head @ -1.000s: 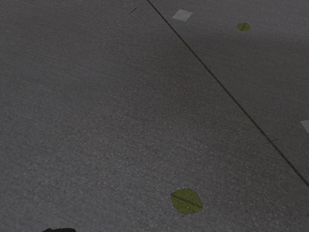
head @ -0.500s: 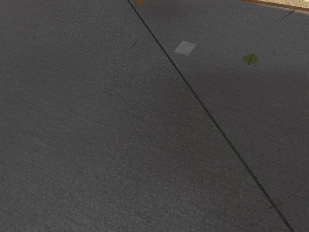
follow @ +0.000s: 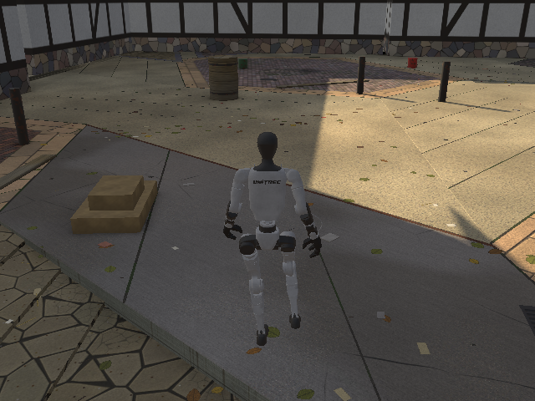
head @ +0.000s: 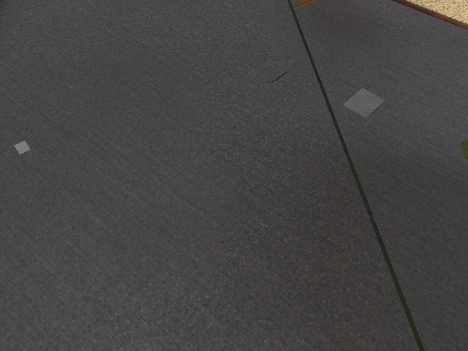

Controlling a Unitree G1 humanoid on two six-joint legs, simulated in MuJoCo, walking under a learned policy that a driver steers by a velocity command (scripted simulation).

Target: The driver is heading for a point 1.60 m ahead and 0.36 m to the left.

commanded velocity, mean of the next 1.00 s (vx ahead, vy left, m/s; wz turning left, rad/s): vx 0.07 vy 0.00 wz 0.46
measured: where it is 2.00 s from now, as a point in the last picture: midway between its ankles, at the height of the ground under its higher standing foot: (223, 318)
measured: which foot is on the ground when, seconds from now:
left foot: down 0.00-0.24, up 0.26-0.64, down 0.66-1.00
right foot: up 0.00-0.22, down 0.24-0.66, up 0.68-1.00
